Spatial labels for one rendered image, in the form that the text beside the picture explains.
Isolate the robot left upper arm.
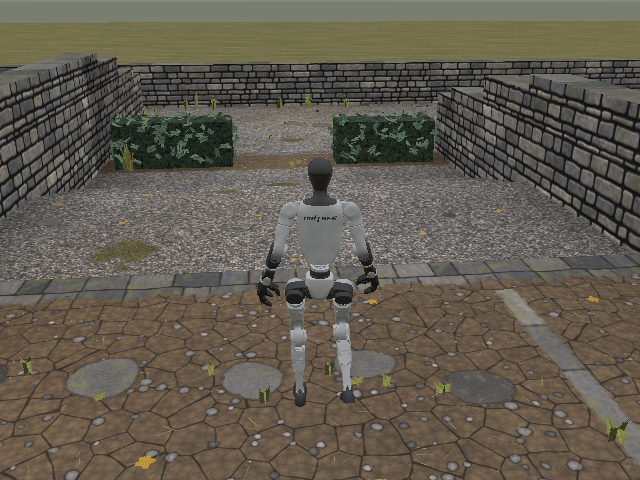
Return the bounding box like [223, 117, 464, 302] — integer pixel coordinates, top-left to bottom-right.
[271, 201, 300, 258]

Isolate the robot right forearm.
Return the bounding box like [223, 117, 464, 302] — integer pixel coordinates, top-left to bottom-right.
[358, 240, 377, 278]

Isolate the robot right upper arm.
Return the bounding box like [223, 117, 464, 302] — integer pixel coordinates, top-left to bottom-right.
[341, 201, 369, 256]

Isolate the left robot hand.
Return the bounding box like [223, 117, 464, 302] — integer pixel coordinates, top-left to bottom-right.
[257, 282, 280, 306]

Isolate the right robot hand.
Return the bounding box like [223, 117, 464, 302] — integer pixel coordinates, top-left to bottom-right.
[356, 274, 379, 294]

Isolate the robot right foot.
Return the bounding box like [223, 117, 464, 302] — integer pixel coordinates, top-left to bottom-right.
[339, 387, 355, 404]

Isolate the humanoid robot torso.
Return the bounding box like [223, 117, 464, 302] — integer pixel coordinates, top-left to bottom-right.
[297, 196, 344, 300]

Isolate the robot left forearm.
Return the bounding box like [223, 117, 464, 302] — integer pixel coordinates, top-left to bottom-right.
[260, 242, 281, 286]

